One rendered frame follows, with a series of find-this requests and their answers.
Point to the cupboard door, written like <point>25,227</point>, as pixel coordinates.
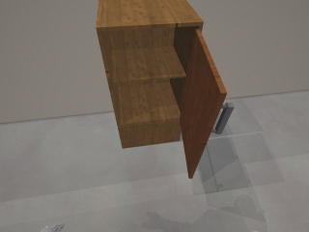
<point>203,97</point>

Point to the robot left hand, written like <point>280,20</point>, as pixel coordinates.
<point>53,227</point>

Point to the handle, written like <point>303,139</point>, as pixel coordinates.
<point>228,108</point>

